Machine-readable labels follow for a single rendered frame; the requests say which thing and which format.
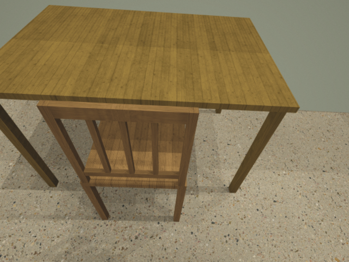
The chair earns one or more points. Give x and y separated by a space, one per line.
135 146

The table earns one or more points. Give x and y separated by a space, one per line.
97 55

